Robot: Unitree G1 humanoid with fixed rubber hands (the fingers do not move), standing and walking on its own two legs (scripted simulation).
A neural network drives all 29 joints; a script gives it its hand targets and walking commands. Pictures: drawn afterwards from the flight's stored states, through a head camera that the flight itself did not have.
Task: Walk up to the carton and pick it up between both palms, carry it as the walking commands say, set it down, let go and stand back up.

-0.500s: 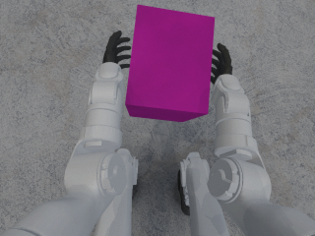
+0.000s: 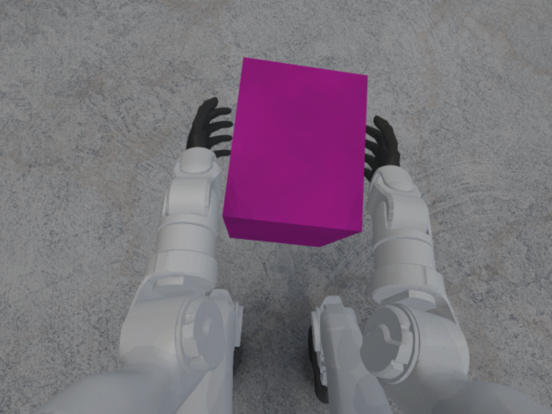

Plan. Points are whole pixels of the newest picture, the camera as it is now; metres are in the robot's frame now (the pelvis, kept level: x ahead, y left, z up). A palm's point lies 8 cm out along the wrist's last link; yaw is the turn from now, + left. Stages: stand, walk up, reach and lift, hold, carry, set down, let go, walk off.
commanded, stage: reach and lift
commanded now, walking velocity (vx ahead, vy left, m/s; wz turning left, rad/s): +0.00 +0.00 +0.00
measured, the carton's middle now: (288, 168) +0.47 -0.01 -0.10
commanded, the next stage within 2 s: none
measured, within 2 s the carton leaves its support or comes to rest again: neither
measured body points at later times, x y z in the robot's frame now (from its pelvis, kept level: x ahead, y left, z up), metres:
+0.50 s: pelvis +0.02 +0.00 +0.07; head +0.18 +0.02 +0.48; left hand +0.45 +0.12 +0.04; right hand +0.44 -0.14 +0.04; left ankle +0.09 +0.12 -0.56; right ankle +0.07 -0.16 -0.56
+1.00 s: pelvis +0.03 +0.00 +0.13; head +0.16 +0.02 +0.56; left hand +0.43 +0.12 +0.11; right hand +0.42 -0.14 +0.11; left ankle +0.09 +0.12 -0.56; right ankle +0.07 -0.16 -0.56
